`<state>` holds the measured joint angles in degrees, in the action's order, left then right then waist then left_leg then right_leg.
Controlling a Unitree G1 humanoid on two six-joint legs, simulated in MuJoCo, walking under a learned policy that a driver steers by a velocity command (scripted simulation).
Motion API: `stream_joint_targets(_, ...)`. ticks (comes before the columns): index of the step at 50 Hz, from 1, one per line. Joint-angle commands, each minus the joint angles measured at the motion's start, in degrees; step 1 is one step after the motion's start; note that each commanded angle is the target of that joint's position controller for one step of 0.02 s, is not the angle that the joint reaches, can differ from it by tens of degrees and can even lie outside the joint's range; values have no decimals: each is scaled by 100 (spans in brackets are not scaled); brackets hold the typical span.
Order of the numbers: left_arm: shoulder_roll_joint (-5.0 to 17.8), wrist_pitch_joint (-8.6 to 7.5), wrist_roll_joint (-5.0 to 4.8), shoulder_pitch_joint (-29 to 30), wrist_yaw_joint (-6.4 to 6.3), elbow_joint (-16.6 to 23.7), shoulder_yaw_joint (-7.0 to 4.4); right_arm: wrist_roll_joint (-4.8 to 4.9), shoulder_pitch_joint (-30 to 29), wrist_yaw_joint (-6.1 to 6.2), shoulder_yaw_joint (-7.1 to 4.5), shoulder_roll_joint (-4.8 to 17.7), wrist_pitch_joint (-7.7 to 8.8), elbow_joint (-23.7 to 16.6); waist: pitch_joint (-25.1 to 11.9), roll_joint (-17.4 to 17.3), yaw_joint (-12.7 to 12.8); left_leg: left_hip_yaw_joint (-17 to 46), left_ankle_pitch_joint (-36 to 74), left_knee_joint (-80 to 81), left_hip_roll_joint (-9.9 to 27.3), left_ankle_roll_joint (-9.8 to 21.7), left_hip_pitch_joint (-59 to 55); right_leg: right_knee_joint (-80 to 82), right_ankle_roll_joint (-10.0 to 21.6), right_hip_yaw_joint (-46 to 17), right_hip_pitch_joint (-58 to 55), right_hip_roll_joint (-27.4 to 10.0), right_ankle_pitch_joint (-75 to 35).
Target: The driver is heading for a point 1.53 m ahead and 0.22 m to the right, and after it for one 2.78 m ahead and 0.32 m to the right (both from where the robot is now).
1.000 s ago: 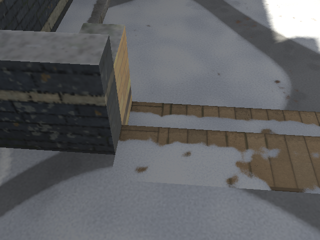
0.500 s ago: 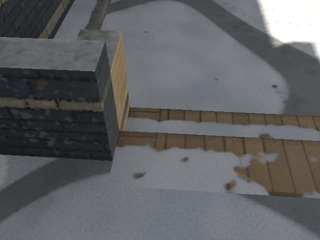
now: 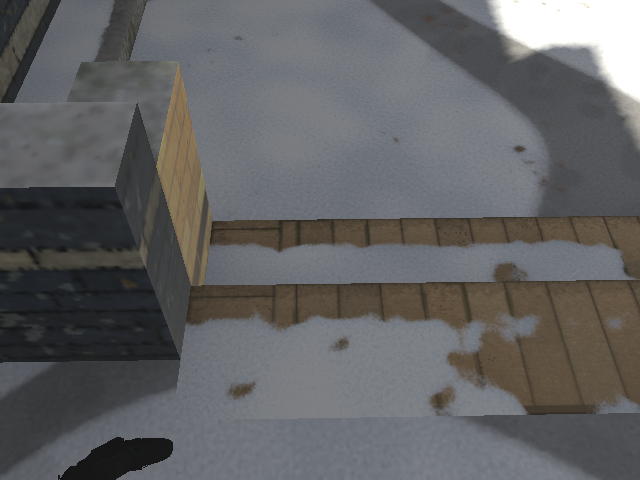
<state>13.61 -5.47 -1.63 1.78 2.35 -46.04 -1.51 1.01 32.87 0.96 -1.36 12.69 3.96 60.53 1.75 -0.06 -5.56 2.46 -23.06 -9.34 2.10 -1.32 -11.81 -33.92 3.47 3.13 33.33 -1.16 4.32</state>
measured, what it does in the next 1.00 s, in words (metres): walks ahead: right foot, then left foot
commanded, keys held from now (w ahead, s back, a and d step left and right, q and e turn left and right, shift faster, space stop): w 1.00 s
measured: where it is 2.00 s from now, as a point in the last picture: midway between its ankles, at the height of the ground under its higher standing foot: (304, 277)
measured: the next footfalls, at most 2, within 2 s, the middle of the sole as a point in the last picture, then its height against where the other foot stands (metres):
right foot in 0.04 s outside the picture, level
left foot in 0.58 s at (256, 468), level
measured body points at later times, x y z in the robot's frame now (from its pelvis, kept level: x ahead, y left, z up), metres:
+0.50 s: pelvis +0.27 -0.02 +0.02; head +0.29 -0.01 +0.47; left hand +0.24 +0.25 -0.13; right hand +0.46 -0.25 -0.08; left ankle +0.45 +0.13 -0.69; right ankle +0.16 -0.11 -0.72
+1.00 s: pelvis +0.53 +0.00 +0.02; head +0.56 +0.01 +0.47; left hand +0.74 +0.23 -0.09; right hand +0.50 -0.27 -0.11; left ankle +0.45 +0.11 -0.72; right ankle +0.73 -0.15 -0.68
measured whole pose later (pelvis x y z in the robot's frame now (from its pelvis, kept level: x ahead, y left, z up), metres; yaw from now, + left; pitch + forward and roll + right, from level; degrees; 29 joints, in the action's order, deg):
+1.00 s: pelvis +0.53 +0.00 +0.02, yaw +0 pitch +1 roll +2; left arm 14.3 -2.4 -0.4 -1.4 1.4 -48.0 -1.7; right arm 0.9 22.9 1.0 -2.4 13.7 4.5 56.7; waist 1.2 3.5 -3.9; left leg -3.3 -14.7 -13.8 -2.4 1.3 0.4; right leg -34.1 1.7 -2.3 36.2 -4.4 -4.5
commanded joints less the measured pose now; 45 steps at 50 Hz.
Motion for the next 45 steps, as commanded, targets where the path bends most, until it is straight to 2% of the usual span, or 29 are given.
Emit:
stream_joint_targets(1,1040,34,-45,-1729,-99,-181,-423,-85,-358,33,-205,1077,-31,-373,-693,-711,1450,-46,5505,-2182,872,602,1558,24,325,163,-3049,343,87)
stream_joint_targets(2,1474,55,7,-2588,-167,-329,-518,-231,-247,36,-88,767,-24,-529,-1374,14,1708,-142,3727,-4121,531,411,2830,73,652,-1313,-4603,-841,788)
stream_joint_targets(3,1832,19,159,-2859,-86,-460,-516,-123,641,-13,170,-319,115,-561,-2344,1936,1095,122,-690,-6172,-618,154,4392,1408,1600,-4478,-5755,-2244,2229)
stream_joint_targets(4,1238,-23,121,-2531,-68,-453,-370,63,121,-56,23,361,278,-565,-1697,1328,1205,629,-745,-6924,-347,285,4967,2181,1395,-5021,-5113,-2073,2696)
stream_joint_targets(5,967,-68,86,-1990,-74,-394,-284,201,-634,-74,-82,741,344,-808,-735,890,1082,418,-225,-7054,-19,402,5370,2117,1149,-4011,-4237,-1945,2232)
stream_joint_targets(6,878,-110,116,-1507,-48,-302,-237,142,-966,-36,-73,738,351,-856,-434,284,906,322,362,-6814,310,440,5054,2185,1050,-3175,-3347,-1738,1305)
stream_joint_targets(7,757,-145,201,-1247,-12,-276,-200,45,-1028,-11,-126,748,297,-840,-289,206,709,266,679,-6571,485,427,4704,2280,999,-2503,-2678,-1491,619)
stream_joint_targets(8,644,-171,264,-1130,4,-322,-163,17,-869,-10,-140,653,201,-816,-299,364,483,326,833,-6371,642,430,4308,2435,947,-2038,-2290,-1282,439)
stream_joint_targets(10,522,-200,223,-1195,19,-456,-128,25,-807,-7,-156,525,47,-813,-154,448,328,239,833,-6016,692,403,4148,2688,994,-1550,-1949,-1093,219)
stream_joint_targets(13,758,-212,209,-1468,-67,-617,-160,-79,-1449,13,-214,633,-27,-1085,174,274,358,157,1417,-5266,773,223,4750,2935,1102,-1221,-1892,-1058,31)
stream_joint_targets(16,909,-114,180,-1728,-198,-685,-185,-121,-2213,-30,-204,597,38,-1361,242,164,556,93,2363,-4015,738,84,5117,2964,1012,-1001,-2228,-983,-125)
stream_joint_targets(20,1050,-39,110,-2188,-240,-818,-205,-42,-3072,-143,-114,456,105,-1588,307,140,910,-218,2991,-2712,451,63,4777,2902,881,-694,-2566,-925,-183)
stream_joint_targets(24,1049,128,102,-2603,-250,-1017,-220,-26,-3596,-260,-81,533,143,-1824,394,161,1060,-226,2425,-2218,311,231,5081,2422,897,-794,-3488,-1266,-557)
stream_joint_targets(26,1126,220,109,-2530,-259,-991,-251,-21,-3437,-331,-132,682,189,-1818,207,280,904,-325,2012,-1999,141,382,4659,2022,804,-815,-3766,-1359,-1252)
stream_joint_targets(27,1190,244,76,-2404,-267,-959,-260,4,-3122,-330,-188,786,226,-1749,35,430,673,-433,1767,-1899,-7,493,4136,1645,764,-803,-3790,-1360,-2062)
stream_joint_targets(28,1160,279,73,-2264,-267,-924,-238,2,-2418,-321,-310,1005,260,-1536,-407,391,261,-587,1829,-1701,-194,656,3152,720,643,-577,-3704,-1117,-2914)
stream_joint_targets(29,1014,271,117,-2226,-270,-833,-165,-27,-1398,-276,-455,1346,275,-1261,-1118,297,-172,-236,1876,-1833,136,940,1585,-635,442,-334,-2946,-821,-2642)
stream_joint_targets(30,451,163,176,-2675,-210,-663,6,-165,-583,-232,-600,1964,227,-1123,-2031,-793,-105,2261,1138,-1743,1707,1804,-610,-2952,19,-23,-771,-5,-480)
stream_joint_targets(31,364,13,73,-2720,-186,-725,40,-161,-479,-254,-487,1620,206,-1072,-2395,-1271,-88,4180,684,-810,2286,2230,-1083,-4012,-24,-843,410,538,2817)
stream_joint_targets(32,960,-79,-84,-2276,-166,-603,-107,-74,-865,-271,-366,1257,204,-1113,-1553,-886,-83,3456,471,-697,2087,1918,-533,-4377,71,-1142,1008,185,2666)
stream_joint_targets(33,1015,-107,-139,-1867,-180,-478,-118,-69,-1296,-262,-308,1031,207,-1218,-957,-643,48,2498,857,-603,1831,1682,232,-4214,116,-954,1068,-121,2165)
stream_joint_targets(34,945,-69,-50,-1666,-202,-425,-127,-90,-1699,-256,-247,842,215,-1272,-547,-336,252,1875,1298,-415,1548,1526,952,-3764,91,-821,897,-378,1634)
stream_joint_targets(35,930,13,27,-1610,-231,-444,-188,-147,-1936,-238,-197,709,231,-1301,-325,-346,417,1406,1587,-217,1259,1374,1476,-3308,51,-831,584,-571,1226)
stream_joint_targets(38,555,218,74,-1762,-211,-475,-140,-167,-1801,-206,-219,813,251,-1165,-174,-376,636,801,2361,144,1091,1449,2106,-2811,-164,-705,200,-648,755)
stream_joint_targets(41,494,228,159,-1141,-208,-228,-134,-126,-1487,-99,-262,949,213,-963,51,-301,535,402,2683,263,996,1432,2127,-1671,-347,-626,533,-661,-144)
stream_joint_targets(42,443,203,181,-987,-200,-203,-122,-138,-1589,-60,-216,859,178,-952,190,-331,562,44,3680,74,795,1288,2336,-1029,-365,-515,277,-535,-501)
stream_joint_targets(43,280,207,242,-883,-188,-208,-66,-158,-1462,-22,-203,852,155,-906,83,-382,490,-186,4088,-94,697,1176,2421,-613,-353,-378,-47,-412,-849)
stream_joint_targets(44,248,196,220,-719,-176,-183,-50,-123,-1267,2,-225,947,141,-821,-32,-384,415,-235,3955,-146,685,1122,2374,-419,-355,-273,-246,-304,-1150)
stream_joint_targets(45,277,239,154,-559,-166,-132,-48,-40,-995,-18,-290,1107,143,-733,-210,-465,320,1,2807,29,881,1205,2127,-499,-332,-305,-207,-322,-1185)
